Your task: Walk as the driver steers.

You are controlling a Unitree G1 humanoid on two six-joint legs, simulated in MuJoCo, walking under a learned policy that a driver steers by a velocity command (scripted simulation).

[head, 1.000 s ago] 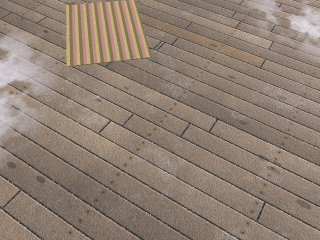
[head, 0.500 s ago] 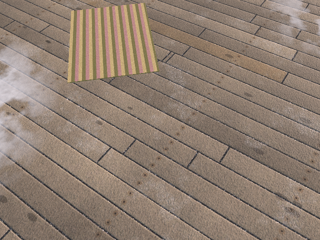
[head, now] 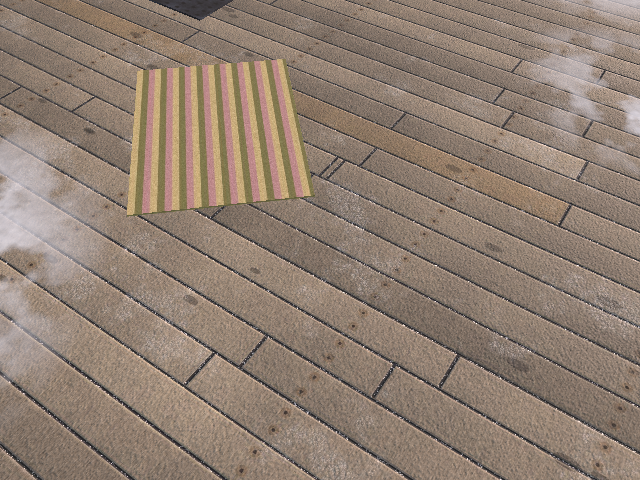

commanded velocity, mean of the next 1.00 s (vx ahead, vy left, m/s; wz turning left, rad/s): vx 0.30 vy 0.00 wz -0.23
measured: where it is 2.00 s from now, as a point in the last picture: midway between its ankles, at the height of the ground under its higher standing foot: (416, 421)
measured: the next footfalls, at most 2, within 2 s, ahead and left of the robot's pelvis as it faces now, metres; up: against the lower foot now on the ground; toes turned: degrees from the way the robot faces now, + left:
right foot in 0.92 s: +0.40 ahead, -0.15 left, +0.00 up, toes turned -17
left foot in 1.42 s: +0.74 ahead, -0.09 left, +0.00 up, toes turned -29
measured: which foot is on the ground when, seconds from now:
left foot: down 0.00-0.90, up 0.92-1.00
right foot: down 0.00-0.46, up 0.48-0.90, down 0.92-1.00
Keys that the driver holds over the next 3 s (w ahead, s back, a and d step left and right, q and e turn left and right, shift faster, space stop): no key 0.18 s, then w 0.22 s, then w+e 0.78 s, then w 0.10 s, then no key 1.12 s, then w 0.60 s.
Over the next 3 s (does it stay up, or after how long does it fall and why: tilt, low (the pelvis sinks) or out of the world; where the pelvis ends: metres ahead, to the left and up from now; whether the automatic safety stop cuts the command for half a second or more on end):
stays up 0.79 -0.24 0.00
